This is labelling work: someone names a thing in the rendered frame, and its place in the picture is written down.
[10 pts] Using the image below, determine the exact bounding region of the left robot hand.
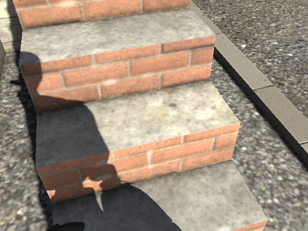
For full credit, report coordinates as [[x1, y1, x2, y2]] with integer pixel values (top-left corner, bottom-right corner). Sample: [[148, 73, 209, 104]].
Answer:
[[46, 221, 85, 231]]

